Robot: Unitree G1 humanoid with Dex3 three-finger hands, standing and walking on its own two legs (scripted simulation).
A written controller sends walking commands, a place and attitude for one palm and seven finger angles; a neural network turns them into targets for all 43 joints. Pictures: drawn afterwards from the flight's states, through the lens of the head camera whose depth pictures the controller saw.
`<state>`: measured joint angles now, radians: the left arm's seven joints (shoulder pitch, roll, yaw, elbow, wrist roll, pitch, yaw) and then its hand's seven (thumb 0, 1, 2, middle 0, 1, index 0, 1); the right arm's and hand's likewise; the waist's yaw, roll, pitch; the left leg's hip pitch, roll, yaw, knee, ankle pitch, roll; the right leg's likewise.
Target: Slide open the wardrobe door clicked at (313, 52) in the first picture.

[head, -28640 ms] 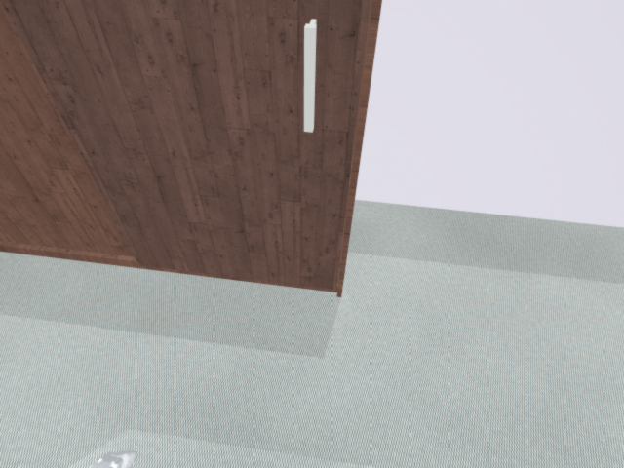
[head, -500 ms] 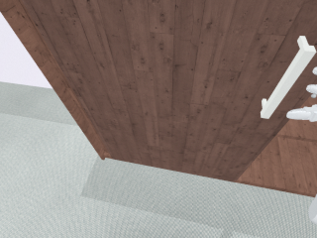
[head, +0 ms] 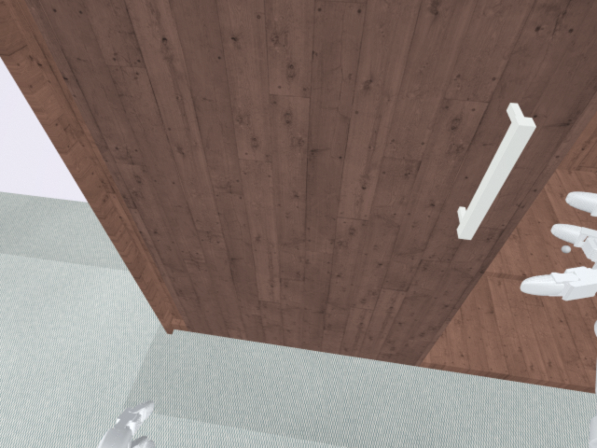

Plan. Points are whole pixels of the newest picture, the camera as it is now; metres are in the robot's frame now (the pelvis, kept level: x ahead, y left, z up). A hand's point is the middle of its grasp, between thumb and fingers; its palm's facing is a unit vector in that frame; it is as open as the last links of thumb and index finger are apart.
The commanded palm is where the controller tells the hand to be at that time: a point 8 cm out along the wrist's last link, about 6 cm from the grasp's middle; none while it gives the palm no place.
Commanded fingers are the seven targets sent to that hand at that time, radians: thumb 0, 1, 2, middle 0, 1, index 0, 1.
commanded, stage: slip the hand off the handle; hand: right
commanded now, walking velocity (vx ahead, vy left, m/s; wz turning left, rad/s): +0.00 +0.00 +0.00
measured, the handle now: (487, 177) +0.50 -0.25 +0.11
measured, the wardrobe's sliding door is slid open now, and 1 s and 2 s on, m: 0.69 0.69 0.69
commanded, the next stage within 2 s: draw the hand back to the body in 0.22 s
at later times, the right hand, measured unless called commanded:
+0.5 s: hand (561, 265) +0.31 -0.26 +0.15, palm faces +0.10 +0.99 -0.02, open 14.7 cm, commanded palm +0.26 -0.31 +0.14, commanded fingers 0.00 0.55 -0.20 0.25 1.15 0.25 1.15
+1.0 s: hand out of the picture +0.24 -0.28 +0.14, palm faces +0.38 +0.90 -0.21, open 13.9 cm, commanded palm +0.19 -0.31 +0.16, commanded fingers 0.00 0.04 -0.44 0.23 0.85 0.23 0.85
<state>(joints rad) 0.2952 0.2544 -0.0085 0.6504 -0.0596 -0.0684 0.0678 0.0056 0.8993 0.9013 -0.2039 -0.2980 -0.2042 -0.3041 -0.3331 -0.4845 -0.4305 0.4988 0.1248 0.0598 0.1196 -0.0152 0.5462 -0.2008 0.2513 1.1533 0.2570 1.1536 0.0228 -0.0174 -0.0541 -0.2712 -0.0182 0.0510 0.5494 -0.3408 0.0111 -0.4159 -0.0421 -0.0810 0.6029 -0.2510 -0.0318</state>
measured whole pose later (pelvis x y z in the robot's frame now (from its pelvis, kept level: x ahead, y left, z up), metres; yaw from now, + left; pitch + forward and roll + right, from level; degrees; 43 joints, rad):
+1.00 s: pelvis -0.02 +0.00 +0.01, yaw -1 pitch -4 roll +1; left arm 0.17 0.23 -0.05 0.66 -0.03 -0.23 0.10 0.01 0.90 0.90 -0.20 -0.30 -0.20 -0.30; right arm 0.13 -0.37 -0.36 -0.02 0.18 -0.02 0.03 -0.01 0.36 -0.29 0.25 1.04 0.25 1.04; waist -0.04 -0.04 0.02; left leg -0.09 -0.01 0.05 0.42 -0.27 0.01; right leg -0.23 -0.03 -0.08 0.46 -0.17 -0.03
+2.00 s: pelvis +0.01 +0.03 +0.02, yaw +0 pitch -6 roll +0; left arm 0.18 0.22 0.00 0.69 0.01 -0.14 0.09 0.01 0.90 0.90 -0.20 -0.30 -0.20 -0.30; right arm 0.48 -0.33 -0.33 -0.38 0.10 -0.09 -0.11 0.01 -0.89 -0.90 0.21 0.31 0.21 0.31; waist -0.07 -0.06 0.03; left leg 0.05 -0.04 0.06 0.32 -0.26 0.05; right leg -0.10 -0.04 -0.07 0.37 -0.16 0.01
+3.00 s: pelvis -0.14 -0.04 +0.00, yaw -6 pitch +0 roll +3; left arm 0.20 0.18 0.00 0.58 0.01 -0.13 0.07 0.01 0.90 0.90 -0.20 -0.30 -0.20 -0.30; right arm 0.48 -0.44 -0.44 -0.51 0.06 -0.21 -0.16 0.01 -0.89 -0.90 0.21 0.31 0.21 0.30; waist -0.01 -0.02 0.01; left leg -0.24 -0.07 0.04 0.64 -0.49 0.04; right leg -0.49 -0.01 -0.10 0.41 0.00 -0.07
